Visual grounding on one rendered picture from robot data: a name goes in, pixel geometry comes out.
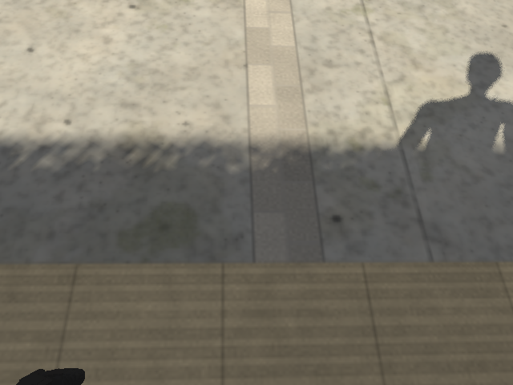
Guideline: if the left robot hand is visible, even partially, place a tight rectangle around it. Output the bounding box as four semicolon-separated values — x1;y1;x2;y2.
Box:
16;368;85;385

